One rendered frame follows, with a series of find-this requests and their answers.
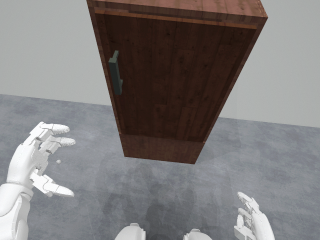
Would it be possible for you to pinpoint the robot left thigh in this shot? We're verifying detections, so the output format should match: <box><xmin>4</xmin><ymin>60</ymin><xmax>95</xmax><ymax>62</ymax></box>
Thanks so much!
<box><xmin>115</xmin><ymin>226</ymin><xmax>146</xmax><ymax>240</ymax></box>

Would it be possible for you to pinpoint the robot left hand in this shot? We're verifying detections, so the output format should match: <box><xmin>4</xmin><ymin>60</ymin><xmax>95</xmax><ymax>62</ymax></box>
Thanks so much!
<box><xmin>6</xmin><ymin>122</ymin><xmax>76</xmax><ymax>198</ymax></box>

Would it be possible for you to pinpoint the robot right hand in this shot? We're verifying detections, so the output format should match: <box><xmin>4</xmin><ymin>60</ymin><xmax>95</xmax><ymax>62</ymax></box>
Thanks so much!
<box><xmin>234</xmin><ymin>192</ymin><xmax>275</xmax><ymax>240</ymax></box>

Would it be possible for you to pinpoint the robot left forearm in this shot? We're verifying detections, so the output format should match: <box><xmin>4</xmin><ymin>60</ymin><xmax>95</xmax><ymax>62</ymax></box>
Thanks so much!
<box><xmin>0</xmin><ymin>182</ymin><xmax>34</xmax><ymax>240</ymax></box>

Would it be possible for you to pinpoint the cupboard door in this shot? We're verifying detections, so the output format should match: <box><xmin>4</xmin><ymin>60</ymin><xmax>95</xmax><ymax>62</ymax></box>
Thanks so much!
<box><xmin>94</xmin><ymin>10</ymin><xmax>257</xmax><ymax>143</ymax></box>

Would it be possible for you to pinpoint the right robot shin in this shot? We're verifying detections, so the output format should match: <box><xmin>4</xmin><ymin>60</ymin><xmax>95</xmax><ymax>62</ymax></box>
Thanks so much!
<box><xmin>190</xmin><ymin>229</ymin><xmax>200</xmax><ymax>233</ymax></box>

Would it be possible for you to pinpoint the handle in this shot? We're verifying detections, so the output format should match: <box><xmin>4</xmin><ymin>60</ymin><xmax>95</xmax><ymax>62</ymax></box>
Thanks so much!
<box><xmin>108</xmin><ymin>50</ymin><xmax>123</xmax><ymax>95</ymax></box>

